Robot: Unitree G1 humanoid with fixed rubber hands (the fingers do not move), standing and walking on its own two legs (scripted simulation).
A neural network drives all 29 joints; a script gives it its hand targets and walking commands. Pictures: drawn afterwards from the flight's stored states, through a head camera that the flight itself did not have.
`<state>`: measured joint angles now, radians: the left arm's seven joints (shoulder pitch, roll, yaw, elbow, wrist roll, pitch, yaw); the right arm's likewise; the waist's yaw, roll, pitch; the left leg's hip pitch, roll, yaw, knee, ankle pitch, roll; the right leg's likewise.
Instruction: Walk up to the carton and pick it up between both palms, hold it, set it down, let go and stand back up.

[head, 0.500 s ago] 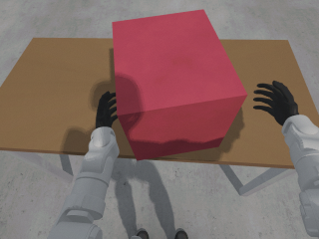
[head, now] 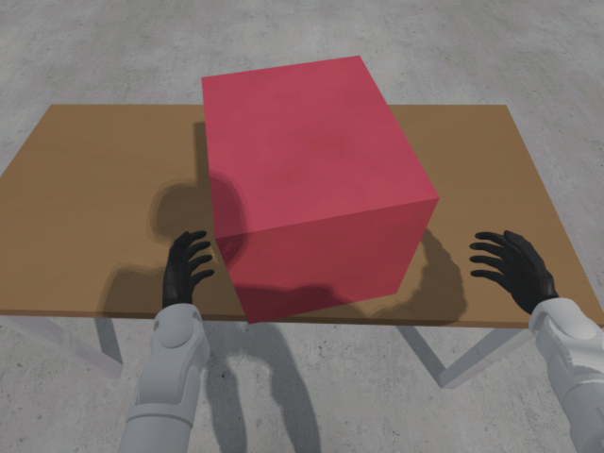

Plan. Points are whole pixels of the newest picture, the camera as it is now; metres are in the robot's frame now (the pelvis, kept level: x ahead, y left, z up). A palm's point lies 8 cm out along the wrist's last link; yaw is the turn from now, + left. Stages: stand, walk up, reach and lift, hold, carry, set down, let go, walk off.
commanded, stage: set down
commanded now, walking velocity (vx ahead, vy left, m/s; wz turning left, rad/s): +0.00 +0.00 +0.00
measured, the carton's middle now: (303, 191) +0.51 +0.04 +0.01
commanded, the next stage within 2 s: none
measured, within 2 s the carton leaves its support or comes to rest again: neither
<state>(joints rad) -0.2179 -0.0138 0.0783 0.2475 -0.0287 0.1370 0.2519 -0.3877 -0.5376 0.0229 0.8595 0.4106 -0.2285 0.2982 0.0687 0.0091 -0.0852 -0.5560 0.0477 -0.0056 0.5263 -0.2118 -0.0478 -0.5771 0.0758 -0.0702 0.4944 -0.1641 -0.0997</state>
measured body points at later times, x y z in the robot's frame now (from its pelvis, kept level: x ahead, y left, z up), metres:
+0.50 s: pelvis +0.01 +0.01 +0.01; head +0.04 +0.02 +0.46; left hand +0.27 +0.19 +0.01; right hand +0.28 -0.29 +0.00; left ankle +0.02 +0.15 -0.73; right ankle +0.04 -0.05 -0.73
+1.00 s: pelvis +0.02 +0.01 +0.00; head +0.03 +0.02 +0.45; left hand +0.23 +0.20 +0.00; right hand +0.22 -0.29 -0.01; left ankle +0.02 +0.15 -0.73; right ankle +0.04 -0.05 -0.73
